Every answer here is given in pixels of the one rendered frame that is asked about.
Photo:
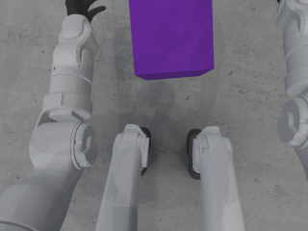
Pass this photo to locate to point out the right robot thigh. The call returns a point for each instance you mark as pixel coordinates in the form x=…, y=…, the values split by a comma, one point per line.
x=222, y=207

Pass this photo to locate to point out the robot left forearm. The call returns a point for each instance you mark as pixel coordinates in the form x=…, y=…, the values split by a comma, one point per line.
x=71, y=75

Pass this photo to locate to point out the robot right forearm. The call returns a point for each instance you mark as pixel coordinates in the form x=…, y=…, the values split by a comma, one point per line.
x=292, y=21

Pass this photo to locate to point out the carton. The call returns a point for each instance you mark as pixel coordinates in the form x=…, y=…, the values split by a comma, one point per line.
x=172, y=38

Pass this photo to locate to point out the left robot upper arm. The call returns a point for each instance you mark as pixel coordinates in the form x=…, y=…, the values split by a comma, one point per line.
x=60, y=152

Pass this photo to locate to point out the left robot hand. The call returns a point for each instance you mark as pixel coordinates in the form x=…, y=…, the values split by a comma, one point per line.
x=82, y=7

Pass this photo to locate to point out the robot left shin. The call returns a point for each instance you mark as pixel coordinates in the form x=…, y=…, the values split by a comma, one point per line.
x=128, y=127

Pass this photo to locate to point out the right robot upper arm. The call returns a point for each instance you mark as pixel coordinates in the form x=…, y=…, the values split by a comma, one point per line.
x=292, y=127

